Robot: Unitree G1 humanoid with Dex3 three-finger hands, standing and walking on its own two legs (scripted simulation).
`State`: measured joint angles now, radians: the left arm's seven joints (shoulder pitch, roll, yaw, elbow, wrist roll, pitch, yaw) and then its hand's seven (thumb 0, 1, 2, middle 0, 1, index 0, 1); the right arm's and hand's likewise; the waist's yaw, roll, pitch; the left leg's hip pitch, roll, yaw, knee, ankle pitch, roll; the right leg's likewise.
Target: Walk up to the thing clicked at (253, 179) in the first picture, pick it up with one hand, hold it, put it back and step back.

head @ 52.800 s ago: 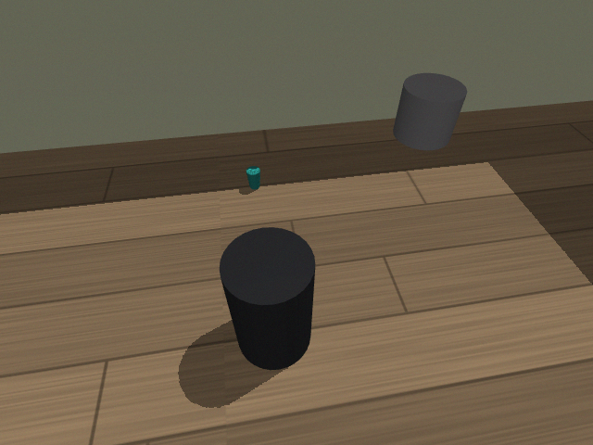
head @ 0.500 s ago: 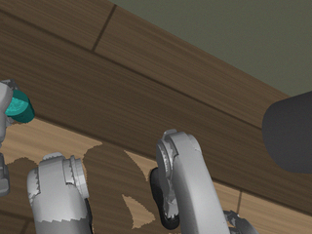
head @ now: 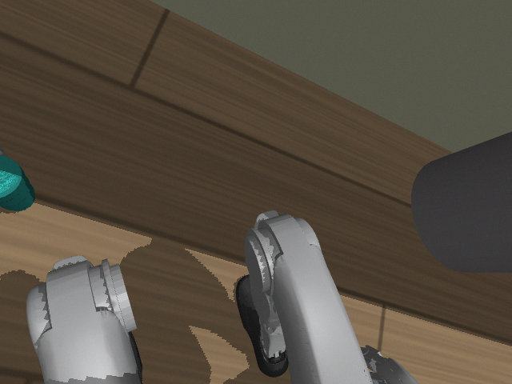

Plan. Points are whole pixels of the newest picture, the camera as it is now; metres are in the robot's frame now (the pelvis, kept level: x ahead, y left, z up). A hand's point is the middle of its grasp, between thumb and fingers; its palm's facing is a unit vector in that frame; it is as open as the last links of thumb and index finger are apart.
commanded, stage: open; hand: left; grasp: from above
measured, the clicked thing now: (7, 188) +0.45 +0.30 -0.24
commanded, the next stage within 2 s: withdraw in 0.74 s
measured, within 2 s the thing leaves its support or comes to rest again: neither
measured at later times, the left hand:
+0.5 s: hand out of the picture +0.44 +0.32 -0.20, palm faces -0.41 -0.13 -0.90, open 12.3 cm
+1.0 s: hand out of the picture +0.44 +0.32 -0.20, palm faces -0.39 -0.13 -0.91, open 13.7 cm
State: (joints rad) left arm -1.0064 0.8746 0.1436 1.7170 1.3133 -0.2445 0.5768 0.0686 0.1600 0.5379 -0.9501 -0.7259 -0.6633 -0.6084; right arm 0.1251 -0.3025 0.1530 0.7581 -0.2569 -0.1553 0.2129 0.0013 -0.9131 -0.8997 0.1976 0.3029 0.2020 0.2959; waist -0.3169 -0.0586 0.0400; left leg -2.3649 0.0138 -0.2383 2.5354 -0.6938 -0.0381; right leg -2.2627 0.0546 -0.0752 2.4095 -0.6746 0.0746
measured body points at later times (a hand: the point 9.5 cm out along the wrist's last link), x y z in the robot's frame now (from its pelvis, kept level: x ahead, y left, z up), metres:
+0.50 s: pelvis +0.00 +0.00 +0.00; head +0.24 +0.11 +0.36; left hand +0.46 +0.32 -0.15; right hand +0.05 -0.26 -0.07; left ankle +0.07 +0.14 -0.27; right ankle +0.11 -0.13 -0.26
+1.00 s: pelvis +0.00 +0.00 +0.00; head +0.25 +0.11 +0.36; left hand +0.46 +0.32 -0.15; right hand +0.05 -0.27 -0.07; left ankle +0.07 +0.14 -0.27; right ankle +0.11 -0.13 -0.26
